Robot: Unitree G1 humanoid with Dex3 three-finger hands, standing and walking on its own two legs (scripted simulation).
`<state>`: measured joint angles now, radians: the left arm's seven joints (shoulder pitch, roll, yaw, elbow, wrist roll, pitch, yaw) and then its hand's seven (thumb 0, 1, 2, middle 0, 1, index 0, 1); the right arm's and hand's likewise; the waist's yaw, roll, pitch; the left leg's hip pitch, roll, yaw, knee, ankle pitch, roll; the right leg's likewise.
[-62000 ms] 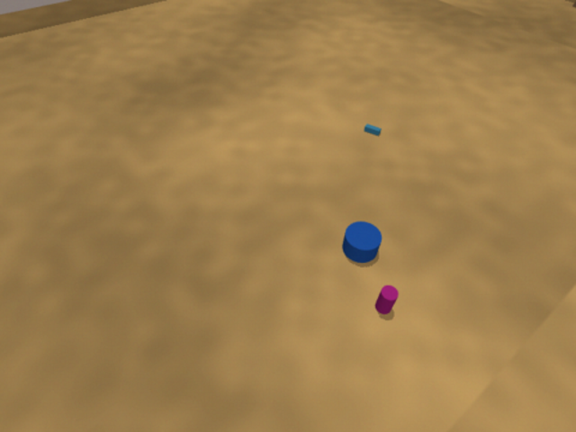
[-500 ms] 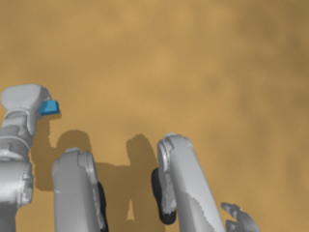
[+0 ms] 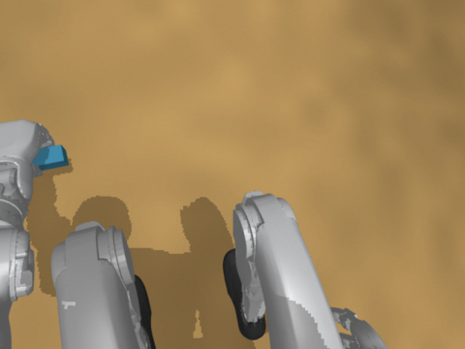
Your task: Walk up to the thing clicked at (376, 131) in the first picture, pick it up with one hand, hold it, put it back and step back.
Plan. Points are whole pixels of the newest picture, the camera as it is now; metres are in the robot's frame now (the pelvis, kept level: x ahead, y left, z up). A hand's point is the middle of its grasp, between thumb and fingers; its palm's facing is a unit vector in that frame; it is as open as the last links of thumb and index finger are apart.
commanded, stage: lower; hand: left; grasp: from above
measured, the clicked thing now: (38, 160) +0.46 +0.27 -0.21
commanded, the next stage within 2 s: rest in 0.34 s
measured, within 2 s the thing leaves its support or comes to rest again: rests again in 1.12 s
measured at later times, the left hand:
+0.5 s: hand (41, 170) +0.45 +0.27 -0.23, palm faces -0.45 -0.08 -0.89, open 6.2 cm
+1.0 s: hand (50, 171) +0.45 +0.27 -0.27, palm faces -0.45 -0.11 -0.88, open 6.2 cm
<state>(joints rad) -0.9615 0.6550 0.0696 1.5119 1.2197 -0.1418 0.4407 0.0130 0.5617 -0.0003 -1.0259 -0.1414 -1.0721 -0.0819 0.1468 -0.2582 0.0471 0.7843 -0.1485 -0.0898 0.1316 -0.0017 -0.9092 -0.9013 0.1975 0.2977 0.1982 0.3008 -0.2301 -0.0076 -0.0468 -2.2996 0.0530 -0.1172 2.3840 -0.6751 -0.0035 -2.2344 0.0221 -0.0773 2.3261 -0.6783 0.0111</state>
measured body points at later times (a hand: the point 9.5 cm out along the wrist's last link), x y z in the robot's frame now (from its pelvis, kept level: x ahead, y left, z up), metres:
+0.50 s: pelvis +0.01 +0.00 -0.02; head +0.26 +0.07 +0.34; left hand +0.47 +0.27 -0.18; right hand +0.05 -0.27 -0.12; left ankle +0.08 +0.13 -0.30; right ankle +0.10 -0.12 -0.30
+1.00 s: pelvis +0.01 +0.01 -0.04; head +0.27 +0.08 +0.32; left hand +0.47 +0.27 -0.22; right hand +0.03 -0.26 -0.12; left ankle +0.08 +0.13 -0.30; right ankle +0.10 -0.12 -0.30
